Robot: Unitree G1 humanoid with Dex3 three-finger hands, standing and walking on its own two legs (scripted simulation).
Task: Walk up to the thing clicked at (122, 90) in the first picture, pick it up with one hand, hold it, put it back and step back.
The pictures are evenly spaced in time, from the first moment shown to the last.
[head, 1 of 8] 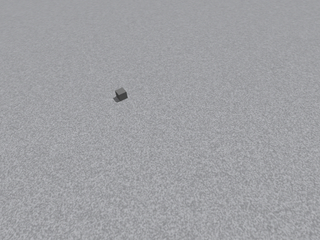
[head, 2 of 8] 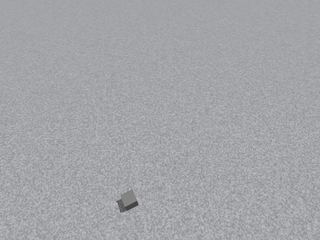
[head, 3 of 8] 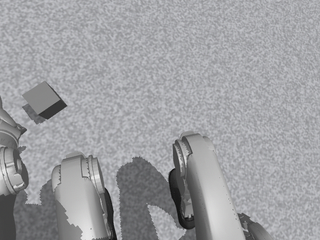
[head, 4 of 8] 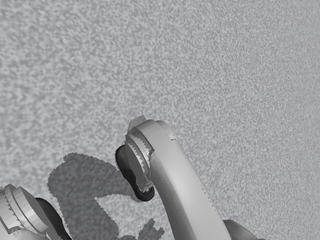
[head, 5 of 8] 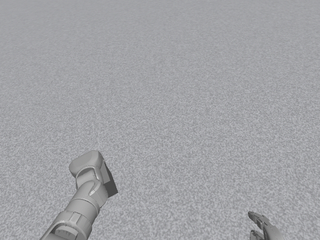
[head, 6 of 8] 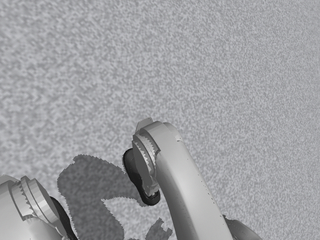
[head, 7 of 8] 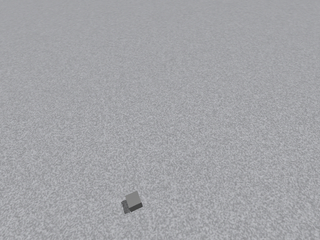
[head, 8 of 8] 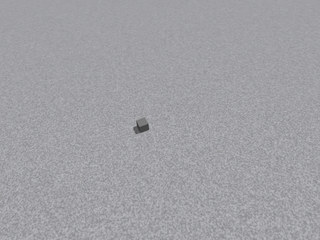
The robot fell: no
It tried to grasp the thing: yes
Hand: left
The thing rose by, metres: 0.66
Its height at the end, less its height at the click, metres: +0.00
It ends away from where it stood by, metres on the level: 0.02
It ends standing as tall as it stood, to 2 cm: yes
